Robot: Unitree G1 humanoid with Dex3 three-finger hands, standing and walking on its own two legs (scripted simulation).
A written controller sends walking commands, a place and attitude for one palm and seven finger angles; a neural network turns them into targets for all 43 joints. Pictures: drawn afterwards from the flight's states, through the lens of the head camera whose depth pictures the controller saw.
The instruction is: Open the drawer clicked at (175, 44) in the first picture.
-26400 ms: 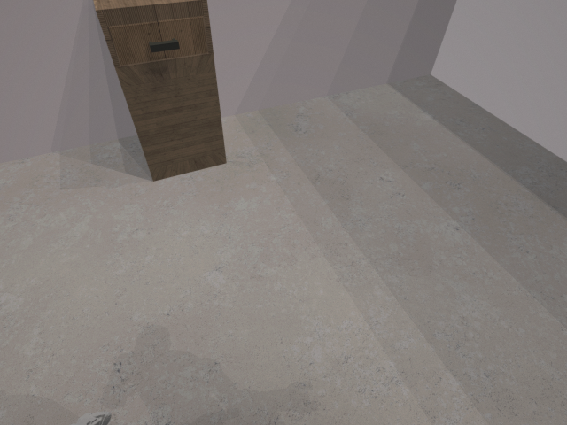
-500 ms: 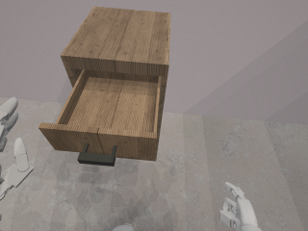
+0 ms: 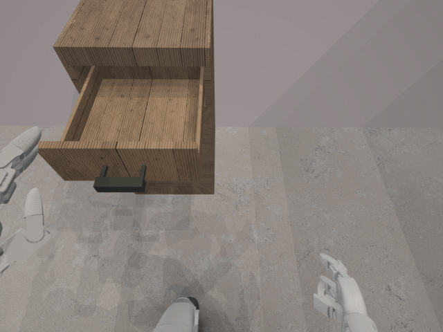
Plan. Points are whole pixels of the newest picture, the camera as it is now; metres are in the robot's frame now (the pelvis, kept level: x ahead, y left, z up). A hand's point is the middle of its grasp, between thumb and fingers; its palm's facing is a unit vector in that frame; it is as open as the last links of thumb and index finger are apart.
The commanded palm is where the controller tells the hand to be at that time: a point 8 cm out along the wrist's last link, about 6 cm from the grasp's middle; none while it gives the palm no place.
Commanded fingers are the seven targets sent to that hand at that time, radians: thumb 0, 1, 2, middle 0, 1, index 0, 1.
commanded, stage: stop stepping back and stand still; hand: left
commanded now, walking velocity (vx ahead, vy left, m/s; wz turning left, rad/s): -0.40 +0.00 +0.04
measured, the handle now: (122, 176) +0.43 +0.26 -0.07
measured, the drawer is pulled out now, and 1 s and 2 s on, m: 0.28 0.28 0.28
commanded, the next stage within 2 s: let the arm hang, fingers relaxed in 0.88 s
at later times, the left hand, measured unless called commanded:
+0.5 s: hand out of the picture +0.08 +0.21 +0.20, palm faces +0.40 -0.77 -0.50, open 7.4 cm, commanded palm +0.03 +0.26 +0.19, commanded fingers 0.00 0.90 0.90 -0.20 -0.30 -0.20 -0.30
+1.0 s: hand out of the picture +0.07 +0.22 +0.16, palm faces +0.42 -0.76 -0.49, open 7.4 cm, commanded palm none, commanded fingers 0.00 0.90 0.90 -0.20 -0.30 -0.20 -0.30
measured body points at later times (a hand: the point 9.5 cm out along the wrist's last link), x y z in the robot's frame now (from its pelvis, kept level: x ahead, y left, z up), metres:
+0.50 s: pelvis -0.09 -0.03 +0.01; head -0.09 -0.03 +0.46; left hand +0.05 +0.25 +0.22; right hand +0.09 -0.24 -0.07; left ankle -0.08 +0.08 -0.71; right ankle -0.07 -0.10 -0.73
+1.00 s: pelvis -0.11 -0.03 +0.00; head -0.11 -0.04 +0.45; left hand +0.04 +0.26 +0.19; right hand +0.05 -0.25 -0.10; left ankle -0.14 +0.10 -0.71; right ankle -0.08 -0.10 -0.73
